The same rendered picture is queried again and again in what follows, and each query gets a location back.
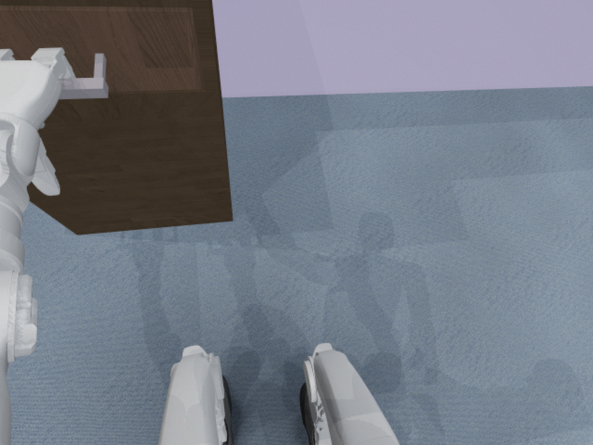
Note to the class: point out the left robot hand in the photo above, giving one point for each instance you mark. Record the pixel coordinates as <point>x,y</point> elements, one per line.
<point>29,89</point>

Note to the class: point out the right robot shin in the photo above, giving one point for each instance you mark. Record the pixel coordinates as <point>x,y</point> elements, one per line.
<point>322,434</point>

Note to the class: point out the robot right thigh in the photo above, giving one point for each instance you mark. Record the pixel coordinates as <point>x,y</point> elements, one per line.
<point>353,416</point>

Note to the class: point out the drawer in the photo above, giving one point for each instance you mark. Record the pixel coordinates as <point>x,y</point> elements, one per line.
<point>146,48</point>

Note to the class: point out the cabinet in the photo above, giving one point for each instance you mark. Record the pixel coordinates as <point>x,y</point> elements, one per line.
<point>140,159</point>

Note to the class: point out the left robot upper arm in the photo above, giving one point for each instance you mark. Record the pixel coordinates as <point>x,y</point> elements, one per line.
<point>18,329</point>

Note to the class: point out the left robot forearm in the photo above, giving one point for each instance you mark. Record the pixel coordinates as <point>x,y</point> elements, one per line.
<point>19,146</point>

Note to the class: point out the handle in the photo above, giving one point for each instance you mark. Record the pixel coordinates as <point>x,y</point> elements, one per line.
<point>78,88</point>

